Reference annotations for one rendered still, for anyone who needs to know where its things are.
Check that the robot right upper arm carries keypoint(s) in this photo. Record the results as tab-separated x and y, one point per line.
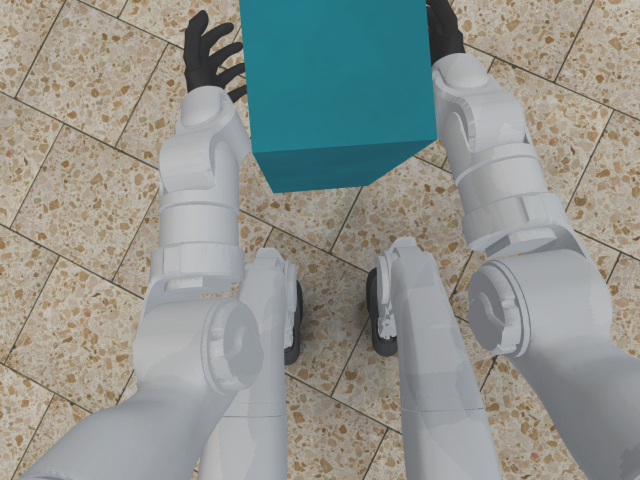
549	313

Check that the robot left hand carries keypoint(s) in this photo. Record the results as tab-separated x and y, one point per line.
200	67

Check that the carton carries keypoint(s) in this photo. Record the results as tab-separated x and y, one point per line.
340	92

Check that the left robot forearm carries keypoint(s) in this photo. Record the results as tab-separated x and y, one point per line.
199	168

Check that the robot right hand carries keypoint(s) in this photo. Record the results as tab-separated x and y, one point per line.
444	36

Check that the right robot shin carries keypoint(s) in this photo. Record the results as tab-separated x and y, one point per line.
386	322

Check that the robot right thigh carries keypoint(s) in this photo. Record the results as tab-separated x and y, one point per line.
445	430

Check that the robot left upper arm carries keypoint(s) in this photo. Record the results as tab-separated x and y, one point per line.
191	358

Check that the right robot forearm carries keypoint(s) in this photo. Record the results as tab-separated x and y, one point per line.
508	208

